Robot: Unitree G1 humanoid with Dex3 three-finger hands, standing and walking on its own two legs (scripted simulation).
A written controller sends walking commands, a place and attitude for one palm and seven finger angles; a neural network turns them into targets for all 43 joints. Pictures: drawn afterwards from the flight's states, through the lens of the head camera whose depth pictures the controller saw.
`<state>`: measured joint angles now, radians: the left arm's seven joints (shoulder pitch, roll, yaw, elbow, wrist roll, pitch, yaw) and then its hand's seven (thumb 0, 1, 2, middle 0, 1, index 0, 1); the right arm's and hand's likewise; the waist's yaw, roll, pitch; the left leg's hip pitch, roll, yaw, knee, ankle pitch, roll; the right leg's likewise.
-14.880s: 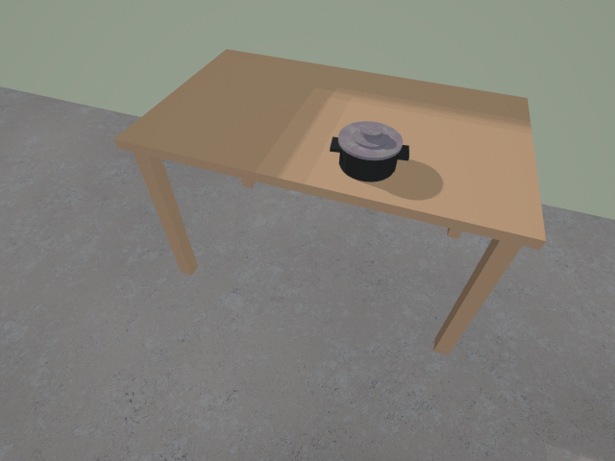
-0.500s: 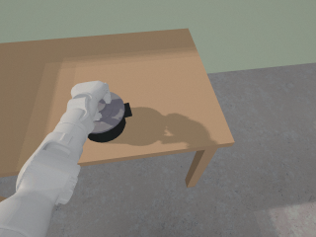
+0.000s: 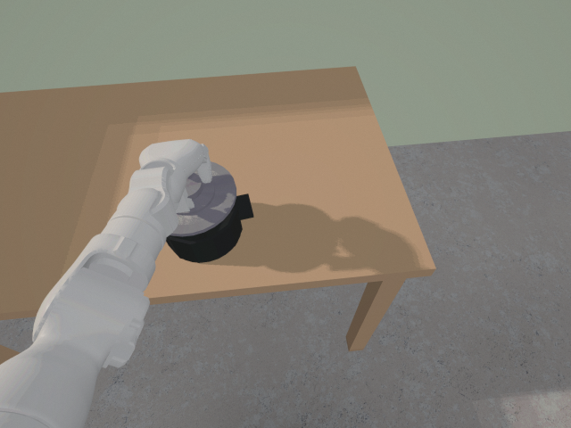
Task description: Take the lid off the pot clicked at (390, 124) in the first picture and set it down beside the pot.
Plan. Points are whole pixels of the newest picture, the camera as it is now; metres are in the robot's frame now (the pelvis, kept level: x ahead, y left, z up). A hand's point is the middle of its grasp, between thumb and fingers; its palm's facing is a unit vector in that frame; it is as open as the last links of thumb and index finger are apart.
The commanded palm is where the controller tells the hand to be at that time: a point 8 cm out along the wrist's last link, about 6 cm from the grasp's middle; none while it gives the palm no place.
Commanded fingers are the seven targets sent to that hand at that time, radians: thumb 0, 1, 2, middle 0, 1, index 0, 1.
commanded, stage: lift the lid straight up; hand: left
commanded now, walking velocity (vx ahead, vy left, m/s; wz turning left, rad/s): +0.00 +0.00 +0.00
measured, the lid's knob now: (186, 186) +0.50 +0.14 +0.03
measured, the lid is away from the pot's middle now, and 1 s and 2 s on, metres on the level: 0.00 0.01 0.08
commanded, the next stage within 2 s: move the lid sideways beside the pot in 1.20 s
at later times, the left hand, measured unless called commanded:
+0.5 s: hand (177, 170) +0.47 +0.13 +0.09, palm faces -0.35 -0.06 -0.93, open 8.0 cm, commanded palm +0.48 +0.13 +0.17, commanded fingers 0.00 0.63 0.99 -0.68 -1.07 -0.74 -1.12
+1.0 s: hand (172, 149) +0.48 +0.13 +0.13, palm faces -0.32 -0.05 -0.95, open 8.0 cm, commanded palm +0.48 +0.13 +0.20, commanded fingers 0.00 0.63 0.99 -0.68 -1.07 -0.74 -1.12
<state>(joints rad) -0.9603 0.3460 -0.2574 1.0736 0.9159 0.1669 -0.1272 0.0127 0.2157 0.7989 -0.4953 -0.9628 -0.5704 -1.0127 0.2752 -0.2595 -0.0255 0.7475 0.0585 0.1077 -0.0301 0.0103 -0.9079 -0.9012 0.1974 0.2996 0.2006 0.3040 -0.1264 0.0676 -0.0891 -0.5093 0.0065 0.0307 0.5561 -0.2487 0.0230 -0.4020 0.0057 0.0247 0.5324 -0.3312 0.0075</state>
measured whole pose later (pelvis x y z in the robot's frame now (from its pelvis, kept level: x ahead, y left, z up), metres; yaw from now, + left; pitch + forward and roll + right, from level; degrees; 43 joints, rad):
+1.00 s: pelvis +0.00 +0.00 +0.00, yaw +1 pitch +9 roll +0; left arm -1.11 0.36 -0.29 1.03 0.90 0.24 -0.26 0.02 0.21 0.80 -0.50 -0.96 -0.58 -1.02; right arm 0.24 -0.26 0.00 0.74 0.06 0.08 -0.04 0.01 -0.91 -0.90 0.20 0.30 0.20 0.30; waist -0.11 0.07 -0.07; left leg -0.44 -0.01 0.02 0.50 -0.22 0.03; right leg -0.33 -0.01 0.01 0.49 -0.31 0.01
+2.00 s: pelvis -0.01 +0.01 +0.01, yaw +1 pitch +8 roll -1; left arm -1.06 0.53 -0.18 1.00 0.94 0.12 -0.33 0.02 0.21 0.80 -0.50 -0.96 -0.58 -1.02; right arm 0.27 -0.28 0.00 0.71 0.07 0.10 -0.05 0.01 -0.91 -0.90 0.20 0.30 0.20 0.30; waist -0.11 0.06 -0.05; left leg -0.44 -0.01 0.02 0.49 -0.21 0.04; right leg -0.32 -0.01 0.01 0.46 -0.29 0.02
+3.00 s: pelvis -0.02 +0.02 +0.00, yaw +1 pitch +10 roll -2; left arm -1.07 0.77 -0.08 1.08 0.96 -0.05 -0.42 0.02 0.21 0.79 -0.49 -0.96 -0.58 -1.02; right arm 0.28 -0.29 0.02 0.71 0.09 0.11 -0.09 0.01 -0.91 -0.90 0.20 0.30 0.20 0.30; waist -0.11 0.04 -0.03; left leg -0.50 -0.01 0.02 0.54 -0.22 0.06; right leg -0.36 -0.01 0.01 0.45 -0.27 0.04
